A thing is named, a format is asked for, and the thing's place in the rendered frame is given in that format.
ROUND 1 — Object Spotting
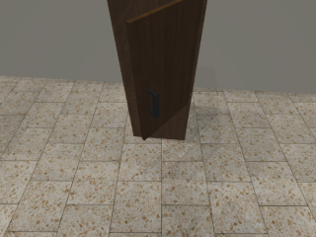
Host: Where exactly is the handle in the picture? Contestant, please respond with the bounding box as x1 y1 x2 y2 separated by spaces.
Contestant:
145 88 160 119

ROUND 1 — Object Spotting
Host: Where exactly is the cupboard door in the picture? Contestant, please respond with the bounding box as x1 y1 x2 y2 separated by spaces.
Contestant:
125 0 202 140

